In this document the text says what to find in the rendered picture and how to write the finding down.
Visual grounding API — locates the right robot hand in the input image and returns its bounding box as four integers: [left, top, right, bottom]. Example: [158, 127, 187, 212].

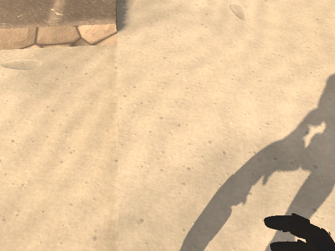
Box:
[264, 213, 335, 251]

